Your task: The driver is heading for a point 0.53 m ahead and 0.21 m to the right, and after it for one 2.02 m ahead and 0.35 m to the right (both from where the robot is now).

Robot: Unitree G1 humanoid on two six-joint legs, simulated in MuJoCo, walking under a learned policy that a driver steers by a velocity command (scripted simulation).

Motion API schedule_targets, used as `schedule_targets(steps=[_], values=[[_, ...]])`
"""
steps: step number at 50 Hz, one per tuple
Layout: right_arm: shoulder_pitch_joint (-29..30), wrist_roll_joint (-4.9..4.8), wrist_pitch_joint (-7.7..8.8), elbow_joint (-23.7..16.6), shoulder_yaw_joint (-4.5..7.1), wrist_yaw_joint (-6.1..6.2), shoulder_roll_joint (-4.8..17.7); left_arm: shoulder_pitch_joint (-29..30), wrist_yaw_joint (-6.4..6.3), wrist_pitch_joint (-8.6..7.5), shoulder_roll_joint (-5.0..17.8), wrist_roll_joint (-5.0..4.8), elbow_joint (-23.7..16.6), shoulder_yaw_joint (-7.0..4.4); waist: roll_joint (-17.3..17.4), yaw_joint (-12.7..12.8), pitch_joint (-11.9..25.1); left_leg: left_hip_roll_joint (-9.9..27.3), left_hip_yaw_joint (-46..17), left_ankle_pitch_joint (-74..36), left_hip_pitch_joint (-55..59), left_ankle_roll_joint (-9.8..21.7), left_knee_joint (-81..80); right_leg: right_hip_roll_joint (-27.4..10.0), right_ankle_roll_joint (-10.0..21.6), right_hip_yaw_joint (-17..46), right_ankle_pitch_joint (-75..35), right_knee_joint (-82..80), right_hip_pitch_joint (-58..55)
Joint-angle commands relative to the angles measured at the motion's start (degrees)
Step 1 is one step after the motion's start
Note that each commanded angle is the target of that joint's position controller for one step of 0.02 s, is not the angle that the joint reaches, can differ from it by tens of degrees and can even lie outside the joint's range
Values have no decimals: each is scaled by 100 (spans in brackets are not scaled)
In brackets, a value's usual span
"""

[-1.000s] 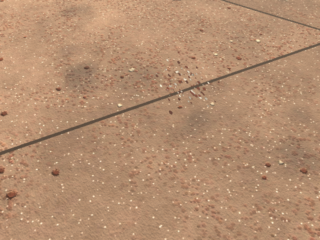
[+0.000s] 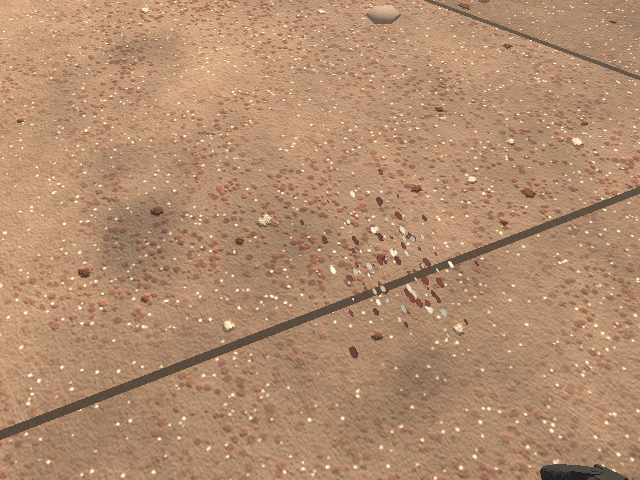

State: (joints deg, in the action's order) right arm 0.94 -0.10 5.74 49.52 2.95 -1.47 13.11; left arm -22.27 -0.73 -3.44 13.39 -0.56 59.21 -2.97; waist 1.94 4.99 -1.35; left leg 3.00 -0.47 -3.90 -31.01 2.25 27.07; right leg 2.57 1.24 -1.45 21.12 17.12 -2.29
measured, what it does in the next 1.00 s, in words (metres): walks ahead, turning right: left foot, then right foot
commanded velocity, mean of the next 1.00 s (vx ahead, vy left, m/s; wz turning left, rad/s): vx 0.20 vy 0.00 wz -0.48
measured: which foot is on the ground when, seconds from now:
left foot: up 0.00-0.00, down 0.02-0.48, up 0.50-0.92, down 0.94-1.00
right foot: down 0.00-0.04, up 0.06-0.46, down 0.48-0.96, up 0.98-1.00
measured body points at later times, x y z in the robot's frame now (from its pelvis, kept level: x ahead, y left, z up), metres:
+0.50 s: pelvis +0.10 -0.01 +0.00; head +0.13 -0.04 +0.44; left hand +0.30 +0.24 -0.10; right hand +0.17 -0.32 -0.14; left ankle +0.16 +0.12 -0.72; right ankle +0.10 -0.11 -0.74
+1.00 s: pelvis +0.24 -0.03 +0.00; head +0.26 -0.04 +0.45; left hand +0.45 +0.18 -0.12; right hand +0.25 -0.36 -0.09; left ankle +0.32 +0.05 -0.73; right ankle +0.10 -0.10 -0.71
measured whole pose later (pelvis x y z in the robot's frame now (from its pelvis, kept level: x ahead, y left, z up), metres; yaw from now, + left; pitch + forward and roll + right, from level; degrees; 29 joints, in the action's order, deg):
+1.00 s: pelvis +0.24 -0.03 +0.00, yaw -31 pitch +3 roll +1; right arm -5.2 -0.1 7.2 50.6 4.3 -1.6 16.3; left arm -18.6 -1.3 -2.1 16.3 -1.3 44.4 -4.7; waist -2.0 1.5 2.2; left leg -1.8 0.4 11.6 -19.1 1.1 28.4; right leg 3.1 2.7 9.7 26.9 43.1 14.8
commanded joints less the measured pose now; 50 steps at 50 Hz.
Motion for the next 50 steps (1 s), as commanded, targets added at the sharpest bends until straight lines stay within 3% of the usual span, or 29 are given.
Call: schedule_targets(steps=[1, 2, 3, 4, 5, 6, 7, 9, 12, 17, 20, 22, 23, 24, 25, 26, 27, 28, 29, 31, 33, 37, 41, 44, 46, 47, 48, 49, 50], values=[[-1267, 129, 166, 26, 356, 70, 1245, 252, -46, 8, 893, 5, -417, -151, -525, -956, 968, 150, -103, -1898, 2483, 386, -112, -844, 303, 555, -4139, 1995, 764], [-1892, 273, 120, 67, 424, 150, 1677, -62, -19, -56, 427, 109, -578, -19, 538, -931, 1954, 1711, -1451, -4319, 4852, 1055, 565, -170, -79, 244, -1152, 4058, 2729], [-1957, 153, 1, -32, 338, 142, 1485, -657, -12, -98, 255, -26, -504, 60, 1476, -874, 3164, 2669, -2741, -4467, 5724, 1754, 383, 239, -238, 615, 2206, 5530, 3550], [-1713, 96, -114, -162, 256, 154, 1150, -408, -15, -60, 914, -166, -501, -147, 785, -928, 2928, 2318, -2337, -3175, 4974, 1563, 65, -141, -245, 953, 1974, 5965, 3693], [-1222, 65, -182, -262, 191, 204, 948, 97, -53, 22, 966, -236, -678, -199, 572, -808, 2043, 2046, -1699, -2107, 4140, 1312, -203, -391, -272, 634, 1574, 5930, 4069], [-869, 61, -207, -253, 136, 232, 795, 281, -104, 146, 817, -182, -699, -208, 313, -648, 1311, 1769, -1238, -1267, 3117, 1178, -568, -599, -346, 484, 1208, 5681, 4021], [-574, 97, -219, -259, 102, 243, 666, 228, -165, 309, 729, -122, -696, -252, 358, -446, 944, 1581, -886, -448, 2239, 1057, -885, -773, -369, 474, 934, 5403, 3647], [-260, 221, -231, -248, 142, 226, 753, 40, -207, 520, 463, -70, -789, -248, 573, -234, 570, 1421, -376, 350, 1131, 1091, -1386, -738, -393, 248, 494, 5185, 3016], [-223, 198, -213, -183, 194, 308, 885, 280, -203, 574, 505, -26, -1060, -297, 524, -224, 566, 1514, -15, 353, 1214, 1201, -1544, -842, -351, 225, -56, 4422, 3063], [-205, 86, -383, -139, 268, 435, 1126, 926, -34, 582, 622, -21, -1433, -318, 465, -363, 665, 1632, 412, 581, 1636, 1064, -1494, -794, -250, -16, -534, 3199, 2682], [-296, -18, -499, -98, 312, 416, 1249, 1105, 64, 631, 706, -22, -1616, -362, 486, -387, 592, 1760, 439, 755, 2015, 884, -1200, -692, -97, -162, -314, 2550, 2520], [-285, -115, -573, -68, 325, 408, 1245, 898, 113, 631, 695, 3, -1598, -394, 407, -225, 597, 1631, 613, 980, 2034, 567, -688, -488, 118, -379, -769, 1598, 1974], [-583, -121, -610, 53, 304, 388, 1089, 723, 83, 621, 842, 43, -1553, -459, 142, -212, 597, 1397, 790, 1338, 1834, 246, -160, -399, 306, -225, -1230, 1086, 1525], [-751, 8, -634, 49, 246, 341, 807, 545, -4, 597, 1391, 57, -1583, -607, -1107, -320, 500, 782, 1368, 2231, 966, -276, 1325, -1259, 695, 1119, -2860, 401, 929], [-410, 176, -602, -297, 203, 334, 669, 594, -65, 570, 1936, 117, -1771, -660, -2255, -427, 358, -127, 1218, 4279, -796, -741, 2878, -2408, 1742, 2957, -4145, 325, 399], [58, 132, -563, -412, 249, 345, 836, 413, -8, 421, 1749, 240, -1779, -617, -1507, -84, 817, -217, 158, 4368, -927, -658, 3817, -2429, 2073, 3049, -3906, 226, 545], [30, -9, -544, -431, 285, 323, 914, 543, 5, 289, 1624, 172, -1773, -589, -1158, -238, 848, -106, -98, 3788, -1134, -508, 3939, -2084, 1786, 2615, -2841, 137, 413], [-130, -47, -514, -320, 324, 323, 970, 774, -8, 223, 1480, 10, -1807, -573, -884, -380, 807, 38, -204, 3181, -1258, -394, 3764, -1822, 1420, 2396, -1380, 41, 414], [-96, -8, -484, -272, 376, 333, 1106, 920, -31, 217, 1263, -95, -1845, -502, -845, -392, 694, 123, -248, 2790, -1315, -334, 3556, -1754, 1240, 2411, -207, -165, 526], [-22, -4, -385, -286, 396, 276, 1064, 958, -96, 202, 1075, -56, -1887, -413, -963, -447, 483, 49, -241, 2099, -1141, -285, 3134, -1574, 1170, 2452, 735, -548, 773], [89, -21, -248, -289, 391, 226, 988, 800, -145, 126, 1119, -2, -1874, -418, -885, -395, 400, -32, -278, 1632, -1053, -292, 2400, -1495, 1136, 2344, 359, -634, 650], [314, -21, -87, -316, 299, 129, 768, 655, -154, 52, 1298, -43, -1846, -477, -923, -277, 301, -214, -256, 1254, -432, -410, 1060, -1323, 1148, 2106, -117, -568, 854], [426, -100, 2, -413, 262, 55, 845, 541, -85, 77, 1355, -76, -1843, -502, -970, -171, 170, -313, -231, 1427, 136, -419, 431, -1291, 1172, 2338, 127, -420, 1230], [152, -122, 117, -351, 257, -3, 936, 474, -57, 99, 1193, -47, -1808, -435, -1041, -241, 252, -287, -142, 1354, 750, -286, 103, -1317, 1098, 2474, 90, -169, 1266], [-345, -73, 183, -171, 275, -10, 948, 469, -50, 119, 961, -32, -1793, -340, -994, -504, 353, -319, 11, 1210, 1616, -143, -292, -1061, 922, 2379, 9, 259, 1493], [-812, -33, 206, -46, 317, 13, 1065, 523, -53, 110, 755, -15, -1820, -268, -910, -720, 486, -47, -215, 1329, 2305, 1, -321, -843, 758, 2215, -12, 760, 1861], [-1591, 45, 218, 98, 385, 50, 1362, 651, -52, 78, 413, 30, -1924, -156, -156, -1005, 802, 824, -1202, 1849, 3260, 331, -569, -363, 468, 1577, 122, 2283, 2583], [-2137, 92, 153, 300, 555, 27, 2005, 499, -59, -35, 382, -101, -2224, -141, 1588, -898, 822, 1824, -3604, 3427, 4159, 1218, -1311, 251, 216, 877, 1111, 3780, 4351], [-2063, -25, 169, 248, 457, -11, 1569, 547, -74, -107, 951, -181, -2150, -252, 1123, -988, 403, 2009, -4091, 4260, 4093, 1424, -1476, -50, 176, 1150, 1267, 4752, 5136]])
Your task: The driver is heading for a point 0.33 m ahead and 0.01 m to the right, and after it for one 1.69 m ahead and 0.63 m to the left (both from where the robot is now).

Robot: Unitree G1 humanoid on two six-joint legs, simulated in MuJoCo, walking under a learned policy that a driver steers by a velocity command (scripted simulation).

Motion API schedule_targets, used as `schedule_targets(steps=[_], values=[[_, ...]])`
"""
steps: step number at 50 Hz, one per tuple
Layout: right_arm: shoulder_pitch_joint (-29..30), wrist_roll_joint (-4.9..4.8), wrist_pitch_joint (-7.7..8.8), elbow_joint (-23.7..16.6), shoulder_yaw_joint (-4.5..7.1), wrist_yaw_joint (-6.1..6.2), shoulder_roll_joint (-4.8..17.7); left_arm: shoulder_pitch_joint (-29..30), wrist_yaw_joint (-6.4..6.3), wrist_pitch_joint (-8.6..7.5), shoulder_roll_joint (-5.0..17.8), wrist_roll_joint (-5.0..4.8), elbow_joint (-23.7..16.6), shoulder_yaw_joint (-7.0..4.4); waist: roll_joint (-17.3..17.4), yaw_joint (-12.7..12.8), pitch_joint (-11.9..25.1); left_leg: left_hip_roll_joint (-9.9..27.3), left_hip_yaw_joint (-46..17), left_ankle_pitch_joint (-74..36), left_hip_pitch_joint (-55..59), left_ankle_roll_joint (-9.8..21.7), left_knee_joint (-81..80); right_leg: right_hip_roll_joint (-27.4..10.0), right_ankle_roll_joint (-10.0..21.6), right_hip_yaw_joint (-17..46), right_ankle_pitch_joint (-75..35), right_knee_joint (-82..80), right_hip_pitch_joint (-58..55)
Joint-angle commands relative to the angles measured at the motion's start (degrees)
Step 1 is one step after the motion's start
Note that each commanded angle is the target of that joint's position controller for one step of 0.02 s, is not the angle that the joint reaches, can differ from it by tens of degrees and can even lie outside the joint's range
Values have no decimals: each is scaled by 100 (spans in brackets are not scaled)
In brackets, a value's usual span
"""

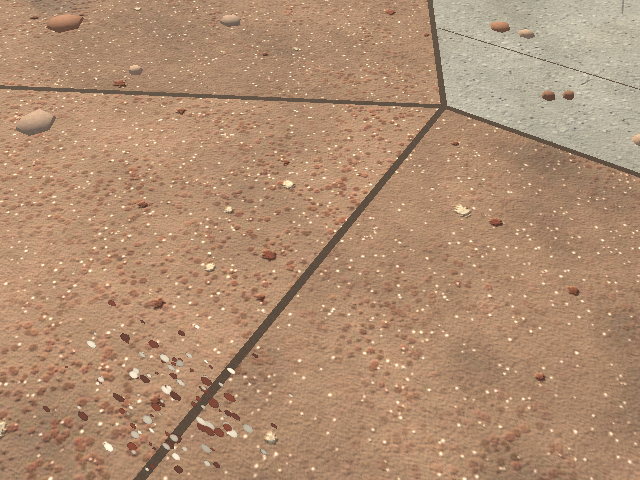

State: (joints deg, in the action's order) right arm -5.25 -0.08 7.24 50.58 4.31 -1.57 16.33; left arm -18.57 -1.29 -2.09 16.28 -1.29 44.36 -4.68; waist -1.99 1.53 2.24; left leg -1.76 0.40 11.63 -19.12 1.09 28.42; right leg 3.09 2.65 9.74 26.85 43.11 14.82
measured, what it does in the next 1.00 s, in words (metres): walks ahead, turning left: right foot, then left foot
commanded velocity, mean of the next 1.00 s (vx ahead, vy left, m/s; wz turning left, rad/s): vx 0.48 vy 0.00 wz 0.27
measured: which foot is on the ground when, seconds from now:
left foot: down 0.00-0.40, up 0.42-0.90, down 0.92-1.00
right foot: up 0.00-0.38, down 0.40-0.90, up 0.92-1.00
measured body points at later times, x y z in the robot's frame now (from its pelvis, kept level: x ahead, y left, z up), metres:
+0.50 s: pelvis +0.25 -0.05 +0.00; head +0.29 -0.06 +0.44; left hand +0.44 +0.21 -0.08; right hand +0.27 -0.33 -0.14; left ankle +0.10 +0.10 -0.64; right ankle +0.33 -0.15 -0.73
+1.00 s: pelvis +0.51 +0.05 -0.01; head +0.55 +0.08 +0.43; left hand +0.48 +0.35 -0.14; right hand +0.77 -0.14 -0.11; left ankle +0.56 +0.14 -0.73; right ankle +0.41 -0.15 -0.64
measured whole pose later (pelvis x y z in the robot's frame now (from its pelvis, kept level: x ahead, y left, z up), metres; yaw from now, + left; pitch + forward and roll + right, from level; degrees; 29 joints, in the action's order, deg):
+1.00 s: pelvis +0.51 +0.05 -0.01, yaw +22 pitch +2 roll -1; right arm -8.0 -1.3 2.3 40.3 4.3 -2.5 17.3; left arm -14.4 -0.2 -5.2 16.9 -1.5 46.2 -4.0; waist 0.2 1.1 -4.2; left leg -2.8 2.1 11.6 -26.8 5.9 36.5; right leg -3.6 -1.4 -1.4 27.8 66.8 15.5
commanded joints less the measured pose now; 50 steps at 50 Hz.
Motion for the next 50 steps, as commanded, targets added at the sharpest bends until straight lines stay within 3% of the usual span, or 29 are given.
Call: schedule_targets(steps=[1, 3, 5, 8, 11, 14, 16, 18, 19, 20, 21, 22, 23, 25, 27, 28, 31, 36, 41, 43, 44, 45, 46, 47, 48, 49, 50], values=[[-1268, -68, 13, 61, 223, 4, 888, 336, 8, -272, 811, -111, -626, -119, 1163, -613, -300, 2247, -3566, 2546, 2704, 1349, -1565, -290, 83, 115, 152, 2461, 3684], [-936, -9, -34, -46, 128, 26, 653, 550, 49, -303, 649, 18, -634, -88, 812, -434, -452, 1870, -2660, 1500, 2242, 1146, -1674, -637, 65, -187, -664, 2302, 3599], [-834, 28, -56, -81, 53, 51, 528, 701, 107, -301, 485, 60, -705, -55, 837, -338, -468, 1604, -1981, 502, 1715, 1046, -1882, -877, -29, -406, -1086, 1818, 3119], [-1036, -39, -83, -4, 84, 110, 730, 1102, 129, -291, 240, 99, -903, 48, 738, -423, -462, 1417, -1249, -796, 1517, 1074, -2025, -907, -248, -756, -1644, 905, 2883], [-1298, -104, -140, 54, 88, 143, 846, 1622, 191, -322, 37, 63, -1066, 152, 711, -591, -482, 1208, -732, -1333, 1268, 953, -1995, -738, -306, -1005, -2410, -314, 2248], [-1668, -165, -214, 136, 81, 147, 896, 1996, 279, -351, 112, 1, -1205, 141, 744, -674, -580, 1347, -845, -1348, 1273, 940, -1889, -525, -304, -1044, -2695, -952, 1764], [-1716, -190, -267, 150, 96, 169, 950, 2008, 323, -386, 277, -16, -1255, 85, 794, -529, -586, 1525, -1021, -1484, 1514, 845, -1686, -482, -195, -918, -2594, -1274, 1526], [-1617, -190, -308, 118, 124, 186, 1055, 1470, 306, -412, 542, 1, -1135, -43, 836, -99, -278, 1498, -951, -2518, 1560, 680, -1025, -333, -3, -992, -2384, -1538, 553], [-1614, -158, -312, 87, 91, 181, 971, 709, 253, -404, 769, 31, -913, -174, 757, 290, 214, 1213, -748, -3012, 1293, 532, -121, -286, 148, -1059, -2350, -1570, -614], [-1513, -38, -293, -87, -24, 168, 670, -328, 175, -384, 1124, 133, -751, -293, 414, 763, 1040, 887, -551, -1946, 263, 306, 1466, -1151, 480, -279, -2272, -1303, -2301], [-2316, -42, -203, -222, -243, 155, -104, -735, 167, -322, 1646, 225, -647, -375, -1312, 414, 2094, 84, -228, 1588, -1652, -34, 3610, -2808, 1291, 2265, -1455, -1709, -4141], [-2209, -222, -140, -128, -119, 143, 432, -810, 182, -295, 1132, 214, -619, -258, -1221, 565, 2193, 197, -827, 2147, -2172, -22, 4450, -2828, 1386, 3191, -562, -2410, -3834], [-1661, -323, -143, -295, 1, 151, 793, -396, 174, -303, 839, 158, -614, -147, -858, 521, 1115, 454, -724, 1718, -2612, 16, 4700, -2599, 1115, 2226, -573, -2509, -3091], [-1219, -184, -219, -386, 22, 185, 684, 324, 203, -337, 471, 158, -583, -27, -427, 188, 223, 843, -569, 909, -2300, 12, 4282, -2123, 880, 932, -1363, -2844, -1597], [-1373, -183, -390, -384, 29, 169, 447, 699, 225, -419, 336, 201, -511, -20, -556, -138, -69, 1024, -601, 562, -1741, -8, 3980, -1894, 805, 189, -1743, -3276, -779], [-1352, -190, -460, -421, 13, 161, 317, 770, 220, -462, 339, 187, -459, -37, -466, -212, -165, 1048, -584, 488, -1704, -33, 3888, -1900, 836, -61, -1982, -3424, -603], [-1026, -132, -569, -641, 18, 150, 256, 764, 163, -524, 502, 208, -302, -115, -201, -284, -392, 1077, -669, -108, -2036, -118, 3380, -1948, 886, -676, -2496, -3642, -547], [-136, -102, -506, -953, -64, -49, 171, 555, 69, -463, 779, 173, -130, -204, -5, -9, -633, 928, -250, -1430, -1848, -72, 1726, -1795, 696, -1668, -2703, -3709, -722], [558, -106, -520, -1373, -59, -188, 301, 169, 56, -281, 1038, 16, 82, -306, 13, 186, -826, 760, 112, -802, -2005, 224, 946, -2061, 532, -1987, -3165, -3283, -1718], [365, -105, -539, -1456, 31, -203, 470, 201, 41, -190, 1217, -31, 89, -348, -164, -19, -537, 403, 462, -174, -1435, 441, 882, -2064, 413, -2154, -5018, -2537, -1968], [-157, -125, -551, -1372, 140, -189, 641, 257, 33, -130, 1281, -54, 76, -356, -225, -339, -186, 120, 657, 25, -703, 585, 815, -1974, 322, -2276, -5964, -1711, -1937], [-1106, -153, -566, -1129, 331, -133, 954, 300, 19, -89, 1205, -68, 50, -309, -140, -849, 313, -202, 733, -244, 663, 792, 496, -1739, 129, -2461, -6154, -453, -1484], [-2013, -168, -632, -933, 552, -6, 1535, 168, -7, -128, 922, 96, -68, -187, 533, -1146, 875, 502, -556, -365, 2440, 1150, 405, -1484, -194, -2500, -4275, 1430, -11], [-1698, -185, -568, -1028, 585, -3, 2102, -324, 65, -304, 101, 254, -405, 75, 1872, -339, 1432, 1826, -3964, 886, 4055, 2263, -385, -267, -542, -1651, 731, 3308, 2453], [-1867, -133, -483, -1215, 429, -45, 1568, 413, 129, -522, 633, 0, -477, 12, 1041, -850, 1849, 2081, -4805, 1452, 4202, 2242, -1207, -287, -422, -498, 733, 3756, 3056], [-1703, -88, -401, -1140, 340, -63, 1247, 887, 157, -616, 854, -178, -615, -46, 777, -879, 1024, 1960, -3999, 976, 3688, 1969, -1281, -518, -280, -530, 174, 3617, 3481], [-1375, -111, -364, -1179, 284, -54, 1072, 905, 112, -662, 772, -78, -587, -15, 365, -623, 604, 1723, -3326, 405, 2871, 1782, -1209, -778, -209, -520, -312, 3149, 3251]])
Velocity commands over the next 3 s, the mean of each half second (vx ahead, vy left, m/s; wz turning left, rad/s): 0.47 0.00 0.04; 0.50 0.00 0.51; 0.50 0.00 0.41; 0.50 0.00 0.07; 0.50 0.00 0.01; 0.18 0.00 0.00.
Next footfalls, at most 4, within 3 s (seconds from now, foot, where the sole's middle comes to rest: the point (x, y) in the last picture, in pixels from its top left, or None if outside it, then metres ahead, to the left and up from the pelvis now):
0.40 right None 0.37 -0.15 -0.77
0.92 left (263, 439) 0.60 0.16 -0.77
1.40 right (295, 304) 0.95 0.11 -0.77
1.92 left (160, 266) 1.06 0.47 -0.77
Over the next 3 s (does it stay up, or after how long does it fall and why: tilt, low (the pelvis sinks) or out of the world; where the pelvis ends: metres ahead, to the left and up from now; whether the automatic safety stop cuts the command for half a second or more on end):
stays up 1.40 0.55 0.00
